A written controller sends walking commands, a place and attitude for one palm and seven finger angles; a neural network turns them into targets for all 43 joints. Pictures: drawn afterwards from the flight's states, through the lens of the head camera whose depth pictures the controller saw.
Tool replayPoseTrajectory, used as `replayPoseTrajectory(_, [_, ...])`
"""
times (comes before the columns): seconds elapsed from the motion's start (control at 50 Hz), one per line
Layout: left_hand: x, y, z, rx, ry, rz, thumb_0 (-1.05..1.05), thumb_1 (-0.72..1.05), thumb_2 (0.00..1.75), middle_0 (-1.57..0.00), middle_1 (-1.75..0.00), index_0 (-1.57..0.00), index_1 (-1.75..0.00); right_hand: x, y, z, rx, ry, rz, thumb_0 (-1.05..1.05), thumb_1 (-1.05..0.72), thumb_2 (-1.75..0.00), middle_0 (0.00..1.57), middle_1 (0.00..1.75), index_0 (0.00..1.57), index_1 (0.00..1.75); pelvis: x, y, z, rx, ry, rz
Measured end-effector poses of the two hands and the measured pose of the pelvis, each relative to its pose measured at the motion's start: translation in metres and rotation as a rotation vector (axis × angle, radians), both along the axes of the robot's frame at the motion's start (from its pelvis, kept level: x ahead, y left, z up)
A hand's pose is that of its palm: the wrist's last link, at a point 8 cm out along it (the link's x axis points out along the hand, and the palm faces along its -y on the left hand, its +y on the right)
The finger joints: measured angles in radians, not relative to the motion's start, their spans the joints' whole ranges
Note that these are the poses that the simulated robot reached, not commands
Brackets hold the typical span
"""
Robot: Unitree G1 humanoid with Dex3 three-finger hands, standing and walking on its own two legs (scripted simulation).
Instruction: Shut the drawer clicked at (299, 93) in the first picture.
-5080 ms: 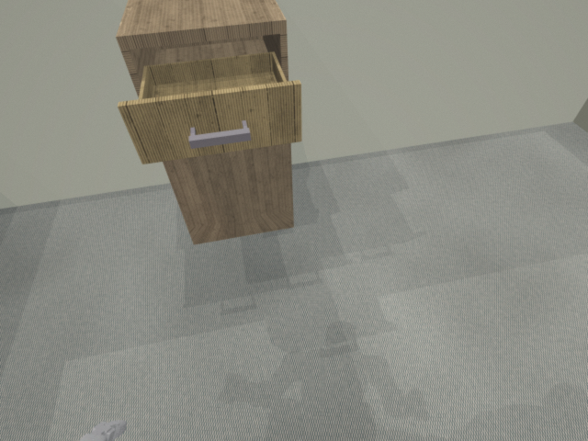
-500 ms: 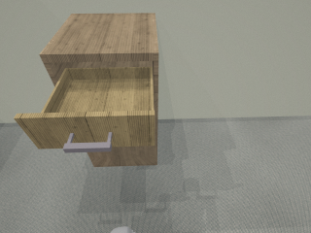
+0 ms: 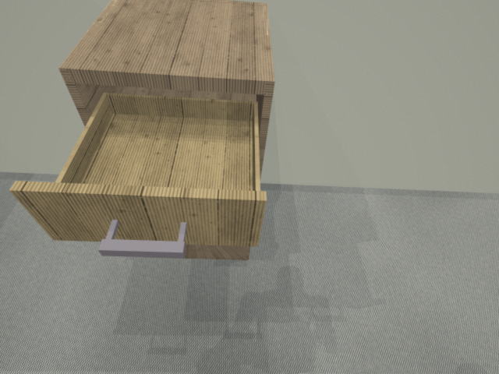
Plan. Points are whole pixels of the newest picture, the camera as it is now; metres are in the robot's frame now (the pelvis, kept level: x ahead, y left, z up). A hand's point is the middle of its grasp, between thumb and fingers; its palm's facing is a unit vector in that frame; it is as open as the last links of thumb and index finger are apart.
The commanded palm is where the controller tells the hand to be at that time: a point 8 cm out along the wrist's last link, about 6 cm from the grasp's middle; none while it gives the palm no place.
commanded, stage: come to a stop and stand still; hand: left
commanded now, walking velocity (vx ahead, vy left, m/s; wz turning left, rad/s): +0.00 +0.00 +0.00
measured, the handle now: (146, 237) +0.32 +0.22 -0.01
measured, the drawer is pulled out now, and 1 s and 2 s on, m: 0.30 0.30 0.30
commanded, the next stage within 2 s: look again from close up in 1.10 s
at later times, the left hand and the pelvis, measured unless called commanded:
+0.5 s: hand out of the picture -0.04 +0.11 -0.15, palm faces +0.13 -0.96 -0.26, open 7.4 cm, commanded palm none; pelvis -0.04 -0.07 +0.01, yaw +1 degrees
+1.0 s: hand out of the picture -0.04 +0.16 -0.18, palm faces +0.07 -0.98 -0.18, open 7.4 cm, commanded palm none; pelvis -0.04 +0.00 +0.00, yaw +0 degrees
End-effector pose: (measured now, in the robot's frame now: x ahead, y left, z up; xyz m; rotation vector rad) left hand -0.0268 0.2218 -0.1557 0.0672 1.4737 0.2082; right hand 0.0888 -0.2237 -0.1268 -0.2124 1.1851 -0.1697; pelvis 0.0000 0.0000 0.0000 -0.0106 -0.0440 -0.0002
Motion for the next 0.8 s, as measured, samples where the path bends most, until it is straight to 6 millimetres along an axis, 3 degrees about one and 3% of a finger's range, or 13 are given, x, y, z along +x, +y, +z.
replayPoseTrajectory(0.08, [0.018, -0.002, 0.004, 0.05, -0.073, -0.021, 0.0, 0.91, 0.9, -0.2, -0.3, -0.19, -0.3, -0.029, -0.025, -0.007, 0.006, 0.043, -0.024, -0.02, -0.93, -0.9, 0.21, 0.3, 0.21, 0.3, -0.012, -0.018, -0.002, 0.008, 0.003, -0.003])
replayPoseTrajectory(0.18, [0.026, -0.022, 0.011, 0.111, -0.162, -0.065, 0.0, 0.91, 0.9, -0.2, -0.3, -0.19, -0.3, -0.068, -0.056, -0.032, 0.062, 0.088, -0.059, -0.01, -0.91, -0.9, 0.2, 0.3, 0.21, 0.3, -0.026, -0.048, -0.013, 0.043, 0.002, -0.004])
replayPoseTrajectory(0.32, [0.006, -0.064, 0.036, 0.1, -0.166, -0.062, 0.0, 0.91, 0.9, -0.2, -0.3, -0.2, -0.3, -0.115, -0.076, -0.032, 0.132, 0.188, -0.076, 0.0, -0.91, -0.9, 0.2, 0.3, 0.2, 0.3, -0.033, -0.07, 0.004, 0.065, 0.003, -0.008])
replayPoseTrajectory(0.46, [-0.016, -0.07, 0.041, 0.107, -0.137, -0.015, 0.01, 0.91, 0.9, -0.2, -0.3, -0.2, -0.3, -0.142, -0.087, -0.026, 0.118, 0.274, -0.053, 0.0, -0.91, -0.9, 0.2, 0.3, 0.2, 0.3, -0.041, -0.075, 0.009, 0.067, 0.027, 0.02])
replayPoseTrajectory(0.56, [-0.041, -0.061, 0.037, 0.104, -0.095, 0.027, 0.01, 0.91, 0.9, -0.2, -0.3, -0.2, -0.3, -0.133, -0.085, -0.022, 0.083, 0.28, -0.016, 0.0, -0.91, -0.9, 0.2, 0.3, 0.2, 0.3, -0.045, -0.066, 0.008, 0.061, 0.037, 0.031])
replayPoseTrajectory(0.68, [-0.071, -0.039, 0.02, 0.056, -0.009, 0.05, 0.01, 0.91, 0.9, -0.2, -0.3, -0.2, -0.3, -0.093, -0.06, -0.014, 0.042, 0.149, 0.012, 0.0, -0.91, -0.9, 0.2, 0.3, 0.2, 0.3, -0.046, -0.041, 0.002, 0.038, 0.037, 0.02])
replayPoseTrajectory(0.8, [-0.068, -0.016, 0.0, 0.016, 0.013, 0.035, 0.01, 0.91, 0.9, -0.2, -0.3, -0.2, -0.3, -0.073, -0.022, -0.009, 0.027, 0.064, 0.021, 0.0, -0.91, -0.9, 0.2, 0.3, 0.2, 0.3, -0.042, -0.019, -0.004, 0.023, 0.023, 0.007])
